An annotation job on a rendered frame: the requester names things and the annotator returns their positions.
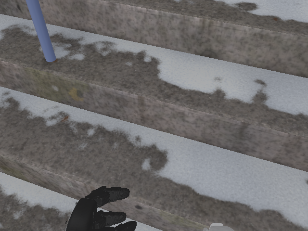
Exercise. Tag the robot left hand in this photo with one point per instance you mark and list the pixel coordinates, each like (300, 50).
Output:
(86, 218)

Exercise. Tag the right robot shin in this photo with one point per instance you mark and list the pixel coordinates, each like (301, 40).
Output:
(216, 224)

